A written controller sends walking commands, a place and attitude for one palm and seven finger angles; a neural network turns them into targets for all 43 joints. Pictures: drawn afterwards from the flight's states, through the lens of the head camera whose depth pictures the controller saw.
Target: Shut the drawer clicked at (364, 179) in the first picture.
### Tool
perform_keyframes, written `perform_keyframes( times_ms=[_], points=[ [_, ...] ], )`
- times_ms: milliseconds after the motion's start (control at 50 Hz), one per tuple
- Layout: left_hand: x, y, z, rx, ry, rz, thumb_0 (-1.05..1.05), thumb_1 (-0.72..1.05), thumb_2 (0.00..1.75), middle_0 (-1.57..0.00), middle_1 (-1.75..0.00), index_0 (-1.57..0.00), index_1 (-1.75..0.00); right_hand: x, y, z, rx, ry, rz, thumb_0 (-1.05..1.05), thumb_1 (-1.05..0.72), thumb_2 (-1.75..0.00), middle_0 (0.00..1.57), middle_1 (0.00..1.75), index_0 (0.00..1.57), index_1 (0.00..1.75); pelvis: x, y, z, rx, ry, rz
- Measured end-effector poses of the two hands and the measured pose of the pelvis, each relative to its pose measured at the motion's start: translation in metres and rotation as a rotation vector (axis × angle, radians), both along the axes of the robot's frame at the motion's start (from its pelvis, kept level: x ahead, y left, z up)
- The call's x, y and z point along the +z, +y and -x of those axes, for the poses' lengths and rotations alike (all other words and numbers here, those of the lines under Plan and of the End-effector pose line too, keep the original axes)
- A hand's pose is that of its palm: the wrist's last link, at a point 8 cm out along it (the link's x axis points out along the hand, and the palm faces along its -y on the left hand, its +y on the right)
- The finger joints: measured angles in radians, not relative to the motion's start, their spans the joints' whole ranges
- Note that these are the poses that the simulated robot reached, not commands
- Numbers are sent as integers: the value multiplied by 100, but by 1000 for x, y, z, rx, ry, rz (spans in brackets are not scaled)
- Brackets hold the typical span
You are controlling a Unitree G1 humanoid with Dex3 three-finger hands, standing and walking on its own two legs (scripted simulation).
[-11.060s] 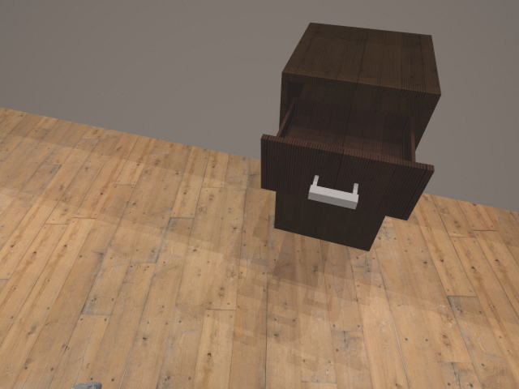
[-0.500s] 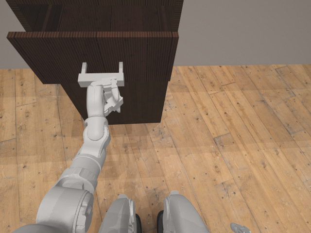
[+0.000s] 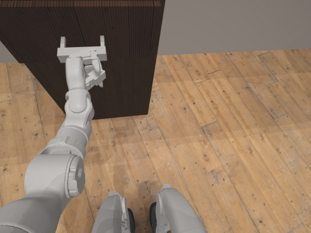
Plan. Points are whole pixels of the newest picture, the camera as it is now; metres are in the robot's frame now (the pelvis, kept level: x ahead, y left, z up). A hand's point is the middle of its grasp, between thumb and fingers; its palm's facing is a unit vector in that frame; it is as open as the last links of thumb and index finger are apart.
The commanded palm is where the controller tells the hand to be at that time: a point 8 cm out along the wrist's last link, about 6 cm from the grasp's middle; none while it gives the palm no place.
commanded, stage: push the drawer shut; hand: left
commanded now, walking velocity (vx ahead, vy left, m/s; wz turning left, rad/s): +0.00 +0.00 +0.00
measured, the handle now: (83, 47) +0.60 +0.13 +0.04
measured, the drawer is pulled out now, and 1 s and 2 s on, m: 0.06 0.00 0.00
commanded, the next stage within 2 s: pull the fist back off the drawer in 0.68 s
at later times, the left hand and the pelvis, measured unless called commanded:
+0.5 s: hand (101, 55) +0.57 +0.08 +0.04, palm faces +0.06 -1.00 -0.04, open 3.3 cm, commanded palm +0.57 +0.11 +0.04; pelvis +0.00 +0.01 -0.01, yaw -1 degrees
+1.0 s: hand (97, 54) +0.58 +0.09 +0.03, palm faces +0.05 -1.00 -0.04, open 2.8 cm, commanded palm +0.58 +0.11 +0.04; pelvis -0.02 +0.01 -0.02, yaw -1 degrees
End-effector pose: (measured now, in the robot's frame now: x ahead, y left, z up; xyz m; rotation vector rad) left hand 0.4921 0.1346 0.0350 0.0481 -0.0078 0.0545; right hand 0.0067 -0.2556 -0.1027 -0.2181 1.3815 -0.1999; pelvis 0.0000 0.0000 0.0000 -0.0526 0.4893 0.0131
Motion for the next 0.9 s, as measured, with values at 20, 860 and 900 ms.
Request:
perform_keyframes(
  times_ms=[20, 860, 900],
  points=[
    [0, 0, -2, -1, 1, 1, 1, 75, 94, -140, -160, -140, -160, 0, 1, 2, -3, 7, 0, 0, -91, -90, 20, 30, 20, 30, 0, 0, 0, -1, 2, 1],
    [-3, 6, -60, 3, 21, 4, -6, 63, 103, -140, -160, -140, -160, 6, 11, 63, -45, 121, 51, 0, -90, -90, 20, 30, 20, 30, -20, 3, 14, 10, 82, 42],
    [-3, 7, -60, 0, 25, 4, -6, 63, 102, -140, -160, -140, -160, 6, 11, 65, -44, 117, 53, 0, -90, -90, 20, 30, 20, 30, -21, 3, 16, 9, 83, 44]
  ],
)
